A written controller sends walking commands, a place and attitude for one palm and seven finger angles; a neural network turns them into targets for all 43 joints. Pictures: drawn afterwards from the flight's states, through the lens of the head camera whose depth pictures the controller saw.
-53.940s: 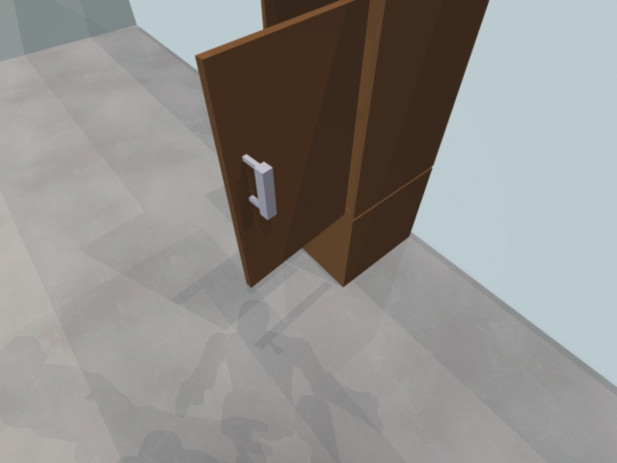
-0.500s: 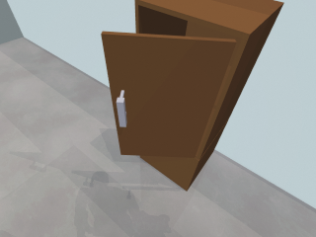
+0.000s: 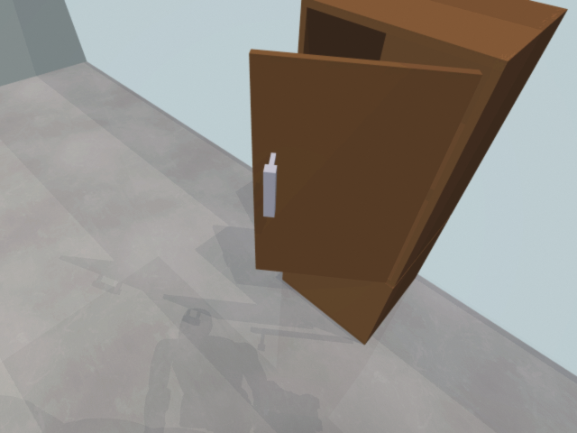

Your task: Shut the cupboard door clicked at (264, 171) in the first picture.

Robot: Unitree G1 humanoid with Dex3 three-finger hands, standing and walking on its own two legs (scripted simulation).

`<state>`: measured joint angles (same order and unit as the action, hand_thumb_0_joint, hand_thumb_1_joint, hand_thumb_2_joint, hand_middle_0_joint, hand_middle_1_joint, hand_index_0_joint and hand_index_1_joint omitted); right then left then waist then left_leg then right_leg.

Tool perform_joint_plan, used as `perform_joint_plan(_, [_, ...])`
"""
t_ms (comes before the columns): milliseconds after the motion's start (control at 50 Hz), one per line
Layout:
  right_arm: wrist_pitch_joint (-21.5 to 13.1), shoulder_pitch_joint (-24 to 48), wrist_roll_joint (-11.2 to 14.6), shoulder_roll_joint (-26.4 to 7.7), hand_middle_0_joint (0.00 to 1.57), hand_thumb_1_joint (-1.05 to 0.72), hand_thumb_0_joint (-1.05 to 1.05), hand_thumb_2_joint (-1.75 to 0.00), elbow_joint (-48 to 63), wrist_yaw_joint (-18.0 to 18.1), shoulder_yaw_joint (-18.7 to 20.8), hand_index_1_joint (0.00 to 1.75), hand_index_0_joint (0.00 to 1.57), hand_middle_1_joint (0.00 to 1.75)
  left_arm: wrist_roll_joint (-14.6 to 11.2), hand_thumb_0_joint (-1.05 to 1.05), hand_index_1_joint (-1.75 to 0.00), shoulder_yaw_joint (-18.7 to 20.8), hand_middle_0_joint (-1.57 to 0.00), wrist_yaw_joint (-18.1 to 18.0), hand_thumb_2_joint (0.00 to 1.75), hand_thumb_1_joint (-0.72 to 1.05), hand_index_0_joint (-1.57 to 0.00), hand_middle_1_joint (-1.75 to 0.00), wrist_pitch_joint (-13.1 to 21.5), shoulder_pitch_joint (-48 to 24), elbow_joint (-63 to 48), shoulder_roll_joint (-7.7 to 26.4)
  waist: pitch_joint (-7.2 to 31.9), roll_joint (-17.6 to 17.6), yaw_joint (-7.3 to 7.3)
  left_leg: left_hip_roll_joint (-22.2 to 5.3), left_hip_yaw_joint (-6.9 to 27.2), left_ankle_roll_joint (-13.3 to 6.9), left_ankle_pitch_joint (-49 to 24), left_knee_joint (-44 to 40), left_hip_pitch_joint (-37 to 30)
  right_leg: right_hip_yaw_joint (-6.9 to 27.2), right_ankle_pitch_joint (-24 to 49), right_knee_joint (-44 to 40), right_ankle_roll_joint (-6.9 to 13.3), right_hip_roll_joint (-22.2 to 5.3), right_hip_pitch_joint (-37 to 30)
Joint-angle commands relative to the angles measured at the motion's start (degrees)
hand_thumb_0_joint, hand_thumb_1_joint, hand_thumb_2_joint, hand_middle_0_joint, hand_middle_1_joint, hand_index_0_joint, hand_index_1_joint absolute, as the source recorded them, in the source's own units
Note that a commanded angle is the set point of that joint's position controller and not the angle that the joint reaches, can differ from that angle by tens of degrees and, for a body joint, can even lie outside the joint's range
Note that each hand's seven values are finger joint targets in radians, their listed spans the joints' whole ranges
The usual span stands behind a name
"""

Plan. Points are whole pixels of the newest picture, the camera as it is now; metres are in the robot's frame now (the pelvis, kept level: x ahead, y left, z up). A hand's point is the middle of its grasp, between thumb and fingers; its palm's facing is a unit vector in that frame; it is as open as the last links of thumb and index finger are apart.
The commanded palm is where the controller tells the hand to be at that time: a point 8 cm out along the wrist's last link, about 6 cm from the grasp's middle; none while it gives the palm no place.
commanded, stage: come to a stop and stand still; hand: left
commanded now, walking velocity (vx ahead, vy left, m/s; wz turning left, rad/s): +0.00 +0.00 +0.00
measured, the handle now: (271, 185) +0.57 +0.09 +0.00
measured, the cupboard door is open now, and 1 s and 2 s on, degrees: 36 36 36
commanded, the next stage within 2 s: look again from close up in 1.64 s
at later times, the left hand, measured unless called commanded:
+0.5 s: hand out of the picture -0.09 +0.14 -0.18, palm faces +0.12 -0.98 -0.14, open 7.3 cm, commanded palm none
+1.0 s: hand out of the picture -0.09 +0.17 -0.19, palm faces -0.03 -0.99 -0.13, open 7.3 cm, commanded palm none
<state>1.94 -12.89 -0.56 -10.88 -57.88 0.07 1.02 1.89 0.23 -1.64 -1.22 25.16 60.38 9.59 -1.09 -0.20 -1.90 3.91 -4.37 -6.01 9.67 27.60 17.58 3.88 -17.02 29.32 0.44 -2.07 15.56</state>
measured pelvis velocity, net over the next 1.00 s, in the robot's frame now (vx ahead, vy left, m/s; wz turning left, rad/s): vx -0.10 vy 0.02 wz -0.06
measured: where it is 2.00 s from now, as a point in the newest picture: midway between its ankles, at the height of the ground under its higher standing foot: outside the picture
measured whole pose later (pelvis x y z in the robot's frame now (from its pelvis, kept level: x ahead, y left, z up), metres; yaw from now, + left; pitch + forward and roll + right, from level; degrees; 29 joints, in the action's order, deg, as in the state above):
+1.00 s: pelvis -0.10 +0.02 +0.00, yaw -3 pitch -3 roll -3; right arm 1.5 -20.1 -0.9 -6.1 -61.6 1.0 1.0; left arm 0.8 1.4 -2.1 -1.4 20.0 60.3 8.0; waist -1.0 -0.4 1.7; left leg 1.6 -3.2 -2.1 11.6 30.4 21.9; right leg -2.2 -15.6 27.9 -0.4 0.0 13.1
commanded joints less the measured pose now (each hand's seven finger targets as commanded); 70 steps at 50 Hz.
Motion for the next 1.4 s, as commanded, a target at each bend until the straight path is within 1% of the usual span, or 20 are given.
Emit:
perform_joint_plan(0, [-1.5,0.7,0.0,-8.0,0.20,-0.90,0.00,-0.90,2.7,0.4,2.2,0.30,0.20,0.30,0.0,0.00,-0.30,0.7,-0.20,-0.1,0.90,0.90,-0.20,-0.30,1.4,5.4,-1.0,4.3,-2.9,1.2,0.68,-9.7,12.0,3.5,26.6,-14.1,2.6,0.2,-6.1,-3.5,1.7,0.7,1.8])
perform_joint_plan(340, [-1.3,1.3,-0.1,-6.0,0.20,-0.90,0.00,-0.90,1.3,0.4,2.4,0.30,0.20,0.30,0.3,0.00,-0.30,1.3,-0.20,-0.2,0.90,0.90,-0.20,-0.30,0.9,9.9,1.4,2.0,-4.6,-1.5,-1.14,-8.3,9.9,3.9,28.0,-13.3,7.3,1.4,-8.2,-3.0,2.2,1.1,0.8])
perform_joint_plan(420, [0.1,-4.8,-0.3,-2.7,0.20,-0.90,0.00,-0.90,0.1,0.6,2.6,0.30,0.20,0.30,-0.2,0.00,-0.30,2.4,-0.20,-0.3,0.90,0.90,-0.20,-0.30,1.0,0.9,-1.5,5.6,-3.1,-13.2,4.09,-0.8,2.6,6.1,11.6,12.7,-9.2,13.6,-26.3,-19.4,5.2,-7.0,22.0])
perform_joint_plan(480, [-0.6,-14.9,-0.1,-2.0,0.20,-0.90,0.00,-0.90,-2.0,0.7,3.0,0.30,0.20,0.30,-0.3,0.00,-0.30,3.3,-0.20,-1.4,0.90,0.90,-0.20,-0.30,1.1,-14.1,-6.6,7.1,-2.4,-11.9,10.16,-4.1,5.9,5.3,10.3,18.0,-16.2,9.7,-19.7,-15.9,4.2,-8.6,29.8])
perform_joint_plan(500, [-1.9,-14.7,0.0,-1.3,0.20,-0.90,0.00,-0.90,-1.8,0.6,2.1,0.30,0.20,0.30,-0.4,0.00,-0.30,2.9,-0.20,-1.2,0.90,0.90,-0.20,-0.30,1.1,-11.8,-6.4,5.7,-4.7,-5.5,8.28,-5.1,6.9,5.1,12.7,2.8,-11.9,7.4,-16.8,-7.7,3.1,-5.2,24.6])
perform_joint_plan(540, [-3.7,-8.3,-0.6,-5.4,0.20,-0.90,0.00,-0.90,0.8,1.8,1.9,0.30,0.20,0.30,-0.9,0.00,-0.30,2.5,-0.20,-0.3,0.90,0.90,-0.20,-0.30,1.2,-3.3,-5.0,2.2,-8.1,13.7,2.24,-16.7,23.5,1.1,22.2,-17.9,3.5,-1.5,-4.4,9.6,0.0,2.1,12.2])
perform_joint_plan(620, [-3.4,-0.9,-0.6,-4.7,0.20,-0.90,0.00,-0.90,2.2,1.6,1.4,0.30,0.20,0.30,-0.2,0.00,-0.30,2.3,-0.20,-0.1,0.90,0.90,-0.20,-0.30,-0.4,-0.3,-2.2,1.2,-5.2,5.8,-1.09,-18.1,21.9,-2.9,26.7,-21.2,13.1,-1.4,-3.4,23.6,0.5,-0.4,3.6])
perform_joint_plan(740, [-2.4,-6.2,-0.5,-3.5,0.20,-0.90,0.00,-0.90,-0.9,1.3,1.4,0.30,0.20,0.30,-0.6,0.00,-0.30,1.5,-0.20,-0.4,0.90,0.90,-0.20,-0.30,0.7,2.6,-1.1,1.3,-4.0,2.6,-0.47,-12.2,15.3,1.9,21.6,-18.1,7.1,-4.2,-1.9,-7.3,2.1,0.5,-8.6])
perform_joint_plan(860, [-1.0,-10.1,-0.5,-0.1,0.20,-0.90,0.00,-0.90,-2.4,0.9,1.1,0.30,0.20,0.30,-0.9,0.00,-0.30,1.7,-0.20,-0.6,0.90,0.90,-0.20,-0.30,1.6,-2.7,-2.8,4.1,-4.5,-8.5,3.73,-5.0,5.8,5.7,7.0,-1.5,-6.8,4.5,-18.3,-17.3,5.1,-6.6,10.9])
perform_joint_plan(960, [-0.6,-14.8,-0.6,0.5,0.20,-0.90,0.00,-0.90,-3.3,1.0,1.2,0.30,0.20,0.30,-1.1,0.00,-0.30,2.3,-0.20,-0.7,0.90,0.90,-0.20,-0.30,0.9,-8.6,-5.0,4.4,-5.5,-2.2,6.21,-6.2,8.0,5.5,12.7,2.5,-7.8,1.6,-21.9,-12.8,4.1,-5.1,19.2])
perform_joint_plan(1040, [-0.9,-6.1,-0.9,-5.1,0.20,-0.90,0.00,-0.90,-0.9,1.6,2.4,0.30,0.20,0.30,-0.4,0.00,-0.30,3.1,-0.20,-0.2,0.90,0.90,-0.20,-0.30,-1.3,6.1,-1.0,0.9,-3.0,16.0,-1.35,-15.9,25.0,4.2,37.2,-27.8,17.3,-9.0,-9.4,20.5,1.6,6.0,-4.7])
perform_joint_plan(1080, [-0.9,-0.1,-0.9,-5.4,0.20,-0.90,0.00,-0.90,1.0,1.6,2.3,0.30,0.20,0.30,-0.4,0.00,-0.30,3.7,-0.20,-0.2,0.90,0.90,-0.20,-0.30,-1.9,13.7,0.9,0.4,0.9,11.5,-4.23,-14.7,19.5,5.6,30.1,-29.8,18.5,-9.7,-10.2,29.5,2.3,6.3,-9.7])
perform_joint_plan(1160, [0.2,-3.4,-1.2,-3.9,0.20,-0.90,0.00,-0.90,-1.2,2.0,2.8,0.30,0.20,0.30,-0.9,0.00,-0.30,3.2,-0.20,-0.4,0.90,0.90,-0.20,-0.30,-1.8,19.3,2.8,-0.5,-4.3,7.3,-2.70,-8.8,11.4,11.1,20.0,-27.2,6.9,-13.8,-13.2,-5.8,3.7,6.3,-12.4])
perform_joint_plan(1180, [1.0,-4.8,-0.5,-3.1,0.20,-0.90,0.00,-0.90,-1.7,1.9,2.9,0.30,0.20,0.30,-0.7,0.00,-0.30,3.4,-0.20,-0.6,0.90,0.90,-0.20,-0.30,-1.8,20.9,3.3,0.3,-6.2,0.8,-2.79,-4.8,6.5,13.5,18.0,-19.4,8.4,-10.2,-9.6,-16.6,5.1,3.8,-14.2])
perform_joint_plan(1200, [2.0,-7.4,0.6,1.3,0.20,-0.90,0.00,-0.90,-2.4,2.3,2.6,0.30,0.20,0.30,0.0,0.00,-0.30,3.6,-0.20,-1.4,0.90,0.90,-0.20,-0.30,-1.5,15.6,2.0,3.1,-7.4,-15.4,0.00,2.0,0.5,12.6,13.7,7.7,5.4,8.6,-19.3,-26.2,9.4,-10.5,-2.2])
perform_joint_plan(1220, [2.9,-10.1,-0.4,-0.2,0.20,-0.90,0.00,-0.90,-1.7,1.9,4.1,0.30,0.20,0.30,0.2,0.00,-0.30,3.0,-0.20,-1.8,0.90,0.90,-0.20,-0.30,-1.5,0.6,-3.2,5.9,-10.1,-14.0,5.38,0.5,7.3,9.5,10.9,32.4,1.1,13.7,-19.2,-28.4,13.8,-21.0,17.8])
perform_joint_plan(1240, [2.9,-13.3,-0.3,-2.0,0.20,-0.90,0.00,-0.90,-2.2,1.2,4.5,0.30,0.20,0.30,-0.3,0.00,-0.30,3.0,-0.20,-2.2,0.90,0.90,-0.20,-0.30,0.1,-12.9,-6.7,6.6,-6.6,-8.4,10.62,-2.5,12.4,7.8,9.4,43.2,-4.5,14.5,-19.4,-28.1,14.1,-21.3,27.5])
perform_joint_plan(1260, [1.3,-15.5,-0.2,-1.3,0.20,-0.90,0.00,-0.90,-2.5,0.3,3.9,0.30,0.20,0.30,-0.5,0.00,-0.30,2.4,-0.20,-2.0,0.90,0.90,-0.20,-0.30,2.4,-17.7,-8.3,5.6,-6.2,-4.1,11.75,-4.0,9.5,6.5,7.5,39.9,-2.1,7.9,-16.3,-24.9,10.8,-15.7,23.9])
perform_joint_plan(1340, [-2.1,-8.3,-0.3,2.5,0.20,-0.90,0.00,-0.90,-1.0,0.7,1.2,0.30,0.20,0.30,-0.1,0.00,-0.30,1.9,-0.20,-0.3,0.90,0.90,-0.20,-0.30,2.2,-0.8,-0.5,3.6,-8.9,-5.0,2.82,-3.8,0.2,5.1,10.7,0.1,-2.7,1.0,-12.1,-13.3,7.1,-8.2,4.7])
perform_joint_plan(1380, [-3.3,-11.2,-0.9,-0.7,0.20,-0.90,0.00,-0.90,-1.8,1.5,0.9,0.30,0.20,0.30,-0.5,0.00,-0.30,1.9,-0.20,0.7,0.90,0.90,-0.20,-0.30,1.4,2.8,0.3,2.0,-6.6,5.0,2.39,-9.4,10.4,3.0,14.0,-8.7,-9.6,-2.5,-14.8,-1.1,3.6,-2.5,10.1])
